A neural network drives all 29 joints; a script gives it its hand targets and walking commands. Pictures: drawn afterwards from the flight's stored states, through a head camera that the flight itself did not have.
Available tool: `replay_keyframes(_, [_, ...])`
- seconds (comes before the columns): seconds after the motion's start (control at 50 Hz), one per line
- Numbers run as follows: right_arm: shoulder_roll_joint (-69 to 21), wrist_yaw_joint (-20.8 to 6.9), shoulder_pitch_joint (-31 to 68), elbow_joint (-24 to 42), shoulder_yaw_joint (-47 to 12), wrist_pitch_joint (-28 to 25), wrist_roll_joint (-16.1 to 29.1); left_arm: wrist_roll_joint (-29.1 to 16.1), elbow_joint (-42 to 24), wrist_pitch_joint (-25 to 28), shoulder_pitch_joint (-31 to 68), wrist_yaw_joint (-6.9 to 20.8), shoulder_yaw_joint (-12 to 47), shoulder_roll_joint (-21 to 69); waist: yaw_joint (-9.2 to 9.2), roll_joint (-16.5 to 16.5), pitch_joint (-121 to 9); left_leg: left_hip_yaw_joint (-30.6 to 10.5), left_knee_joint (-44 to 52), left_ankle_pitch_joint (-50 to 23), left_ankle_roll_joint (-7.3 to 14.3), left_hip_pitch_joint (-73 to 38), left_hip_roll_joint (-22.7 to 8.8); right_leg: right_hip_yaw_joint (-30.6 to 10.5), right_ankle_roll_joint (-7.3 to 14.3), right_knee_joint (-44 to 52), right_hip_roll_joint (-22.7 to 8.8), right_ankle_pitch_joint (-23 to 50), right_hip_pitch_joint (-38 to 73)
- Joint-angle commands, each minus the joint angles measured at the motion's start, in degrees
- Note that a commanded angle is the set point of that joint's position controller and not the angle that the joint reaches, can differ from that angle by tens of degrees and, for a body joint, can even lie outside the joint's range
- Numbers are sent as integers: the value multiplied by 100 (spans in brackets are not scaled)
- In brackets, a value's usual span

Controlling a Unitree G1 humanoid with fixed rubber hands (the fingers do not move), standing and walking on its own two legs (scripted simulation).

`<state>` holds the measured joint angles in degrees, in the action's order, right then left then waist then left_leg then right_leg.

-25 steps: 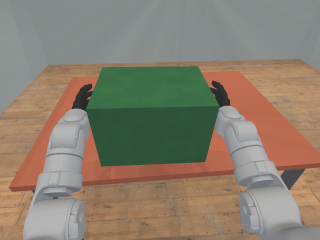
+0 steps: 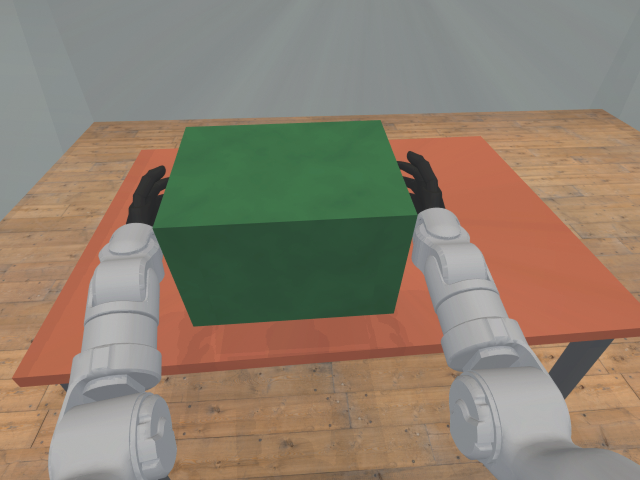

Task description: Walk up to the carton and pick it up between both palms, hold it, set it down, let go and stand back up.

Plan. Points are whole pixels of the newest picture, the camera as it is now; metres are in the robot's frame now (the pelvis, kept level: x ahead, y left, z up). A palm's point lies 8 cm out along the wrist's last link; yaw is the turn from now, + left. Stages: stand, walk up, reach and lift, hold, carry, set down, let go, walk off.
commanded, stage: set down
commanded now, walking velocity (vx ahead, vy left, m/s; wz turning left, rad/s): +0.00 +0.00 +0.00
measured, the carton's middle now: (289, 220) +0.40 +0.04 +0.17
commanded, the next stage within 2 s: none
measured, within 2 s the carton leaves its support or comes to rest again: neither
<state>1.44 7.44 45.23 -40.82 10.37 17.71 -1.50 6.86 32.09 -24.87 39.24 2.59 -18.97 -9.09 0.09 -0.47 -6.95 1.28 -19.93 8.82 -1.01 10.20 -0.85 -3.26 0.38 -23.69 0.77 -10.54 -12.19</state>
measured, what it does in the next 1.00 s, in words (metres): stands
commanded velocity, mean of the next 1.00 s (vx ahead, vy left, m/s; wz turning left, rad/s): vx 0.00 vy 0.00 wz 0.00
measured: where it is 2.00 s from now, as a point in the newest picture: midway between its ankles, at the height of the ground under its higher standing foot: outside the picture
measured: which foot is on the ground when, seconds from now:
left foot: down 0.00-1.00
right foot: down 0.00-1.00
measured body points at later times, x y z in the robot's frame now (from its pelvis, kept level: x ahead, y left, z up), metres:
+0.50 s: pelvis +0.02 +0.00 +0.00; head +0.00 +0.00 +0.45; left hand +0.42 +0.21 +0.15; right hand +0.42 -0.14 +0.13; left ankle +0.02 +0.13 -0.74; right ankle +0.02 -0.11 -0.74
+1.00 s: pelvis +0.03 +0.00 +0.00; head +0.01 +0.01 +0.45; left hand +0.43 +0.22 +0.12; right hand +0.43 -0.14 +0.13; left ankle +0.02 +0.13 -0.74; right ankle +0.02 -0.11 -0.74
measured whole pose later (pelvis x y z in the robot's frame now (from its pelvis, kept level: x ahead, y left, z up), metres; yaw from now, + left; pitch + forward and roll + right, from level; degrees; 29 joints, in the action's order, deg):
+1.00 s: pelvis +0.03 +0.00 +0.00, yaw +0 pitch +1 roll +1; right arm -1.2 7.3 39.3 -42.1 14.7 7.5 -8.2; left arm 6.3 47.0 -9.0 40.4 3.3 -18.7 -9.0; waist 0.1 -1.7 -4.0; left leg 1.3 -19.0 10.4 -1.0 9.5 -0.5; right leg -3.2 0.2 -22.7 0.3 -12.2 -11.4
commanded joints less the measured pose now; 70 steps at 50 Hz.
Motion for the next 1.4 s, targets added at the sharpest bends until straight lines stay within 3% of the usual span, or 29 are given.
replay_keyframes(0.0, [-3247, -894, 4407, 854, -1268, -927, 256, -440, -750, 599, 4882, 843, 2032, 3385, -411, -36, -1781, 215, 666, -370, 11, -717, 275, 602, -199, 934, 24, 625, 1823])
replay_keyframes(0.04, [-3269, -859, 4433, 1106, -1540, -1041, 428, -572, -844, 661, 4675, 854, 2109, 3439, -361, -38, -2308, 221, 520, -1009, -58, -869, 298, 630, -222, 799, 90, 1390, 2114])
replay_keyframes(0.06, [-3298, -822, 4364, 1399, -1633, -1107, 433, -579, -1078, 725, 4695, 840, 2344, 3544, -504, 85, -2590, 209, 394, -1225, -88, -865, 328, 638, -252, 671, 51, 1740, 2270])
replay_keyframes(0.08, [-3565, -778, 4525, 1912, -1994, -1214, 576, -704, -1078, 805, 4601, 812, 2381, 3593, -229, -22, -3166, 208, 277, -1525, -53, -804, 356, 532, -263, 544, 25, 2446, 2540])
replay_keyframes(0.1, [-3573, -760, 4690, 2011, -2153, -1231, 707, -698, -1224, 831, 4487, 758, 2497, 3614, -199, 24, -3124, 186, 227, -1753, -111, -781, 353, 542, -297, 478, 26, 2731, 2567])
replay_keyframes(0.14, [-3578, -713, 4505, 2294, -2357, -1288, 842, -740, -1367, 862, 4383, 716, 2712, 3779, -314, -40, -3130, 142, 132, -2023, -160, -848, 404, 521, -324, 430, 42, 3284, 2816])
replay_keyframes(0.22, [-3639, -669, 4470, 2659, -2830, -1319, 996, -871, -1422, 918, 4045, 706, 2737, 3636, -44, -223, -3173, 126, 170, -1901, -65, -535, 458, 359, -435, 302, -54, 3986, 3029])
replay_keyframes(0.24, [-3557, -635, 4495, 2913, -2777, -1351, 928, -948, -1478, 957, 4167, 692, 2909, 3772, -296, -286, -3339, 72, 117, -1895, -121, -483, 454, 438, -454, 261, -32, 4182, 3102])
replay_keyframes(0.32, [-3723, -585, 4449, 2921, -2978, -1348, 915, -975, -1515, 1069, 4257, 707, 2911, 3664, -175, -322, -3369, 112, 166, -1805, -66, -336, 504, 310, -523, 174, -133, 4623, 3195])
replay_keyframes(0.4, [-3578, -591, 4440, 2644, -2614, -1369, 649, -847, -1142, 1045, 4195, 798, 2606, 3573, -190, -358, -3088, 122, 282, -1595, -32, -339, 455, 372, -527, 348, -135, 4057, 3028])
replay_keyframes(0.44, [-3564, -596, 4341, 2502, -2345, -1398, 491, -834, -905, 1135, 4381, 852, 2672, 3658, -362, -254, -3030, 134, 286, -1364, -43, -276, 491, 310, -530, 326, -145, 3882, 2998])
replay_keyframes(0.46, [-3517, -631, 4417, 2231, -2336, -1338, 450, -689, -773, 1124, 4366, 865, 2341, 3377, -179, -398, -2790, 170, 361, -1207, 5, -180, 450, 317, -539, 269, -172, 3812, 2934])
replay_keyframes(0.48, [-3451, -645, 4394, 2062, -2169, -1331, 353, -685, -561, 1146, 4357, 909, 2362, 3410, -319, -386, -2644, 152, 431, -994, 26, -152, 459, 324, -511, 339, -154, 3513, 2817])
replay_keyframes(0.54, [-3428, -736, 4574, 1854, -1784, -1407, 136, -565, -227, 1216, 4609, 952, 1986, 3357, -146, -392, -2511, 246, 589, -640, 110, -75, 419, 438, -436, 525, -117, 2397, 2643])
replay_keyframes(0.58, [-3440, -775, 4491, 1368, -1581, -1458, 1, -570, -177, 1395, 5044, 956, 2067, 3371, -315, -249, -2485, 269, 542, -750, -2, -255, 381, 468, -405, 515, -76, 2328, 2558])
replay_keyframes(0.64, [-3548, -795, 4342, 1140, -1421, -1534, -149, -460, -11, 1511, 5253, 938, 1910, 3227, -167, -41, -2419, 285, 529, -558, 38, -212, 397, 456, -401, 582, -131, 1677, 2357])
replay_keyframes(0.72, [-3426, -863, 4194, 650, -997, -1605, -317, -479, 200, 1665, 5507, 926, 2026, 3320, -426, 285, -2285, 297, 511, -743, -100, -415, 334, 567, -305, 623, -31, 1499, 2069])
replay_keyframes(0.82, [-3565, -941, 4233, 701, -1069, -1812, -441, -539, 282, 1987, 5634, 815, 2113, 3496, -359, 340, -2872, 289, 288, -1232, -171, -587, 300, 602, -295, 542, -31, 1765, 2000])
replay_keyframes(0.86, [-3508, -929, 4013, 320, -863, -1704, -593, -360, 813, 1957, 5419, 888, 1724, 3150, -340, -25, -2148, 351, 455, -824, -74, -194, 343, 525, -308, 570, -40, 1753, 2196])
replay_keyframes(0.88, [-3566, -933, 3953, 295, -833, -1720, -600, -324, 708, 1974, 5452, 920, 1758, 3262, -334, 60, -2269, 377, 467, -943, -101, -223, 312, 565, -345, 517, -50, 1796, 2216])
replay_keyframes(0.92, [-3681, -941, 4246, 586, -1054, -1763, -516, -309, 723, 2023, 5265, 926, 1571, 3135, -140, 59, -2461, 397, 399, -1284, -55, -189, 339, 476, -395, 429, -120, 2492, 2493])
replay_keyframes(0.94, [-3592, -929, 4000, 412, -935, -1749, -602, -323, 702, 2055, 5458, 916, 1629, 3121, -315, 127, -2416, 385, 413, -1237, -121, -125, 345, 521, -380, 382, -90, 2475, 2461])
replay_keyframes(1.04, [-3664, -986, 3952, 321, -874, -1840, -776, -136, 935, 2205, 5436, 951, 1463, 3061, -202, 48, -2527, 431, 423, -1165, -65, -42, 333, 491, -453, 315, -154, 2436, 2465])
replay_keyframes(1.12, [-3727, -954, 3882, 172, -802, -1931, -873, -198, 936, 2367, 5556, 975, 1533, 2986, -308, 180, -2660, 425, 330, -1431, -92, -42, 330, 480, -466, 262, -195, 2933, 2497])
replay_keyframes(1.18, [-3875, -955, 4193, 617, -936, -2103, -848, -192, 1027, 2481, 5495, 958, 1609, 3070, -167, 198, -3167, 381, 272, -1512, -85, 187, 356, 457, -513, 45, -216, 3307, 2614])
replay_keyframes(1.26, [-3988, -969, 3946, 178, -923, -1993, -1025, -36, 1196, 2567, 5634, 986, 1194, 2787, -67, -80, -2715, 486, 397, -1135, 3, 489, 327, 384, -549, 34, -301, 3329, 2901])
replay_keyframes(1.32, [-3861, -970, 3905, 252, -660, -2095, -1075, -120, 1247, 2631, 5686, 1010, 1404, 2943, -288, 171, -2818, 432, 351, -1298, -84, 418, 335, 496, -521, 59, -219, 3174, 2692])
replay_keyframes(1.36, [-3897, -996, 3875, 96, -701, -2051, -1124, -57, 1381, 2651, 5636, 1005, 1274, 2775, -126, 238, -2685, 469, 342, -1272, -58, 440, 321, 446, -533, 48, -256, 3108, 2615])
replay_keyframes(1.38, [-3890, -996, 4080, 306, -642, -2071, -1160, -88, 1380, 2667, 5742, 1006, 1218, 2766, -223, 28, -2836, 470, 396, -1057, -30, 474, 311, 483, -534, 59, -263, 3057, 2716])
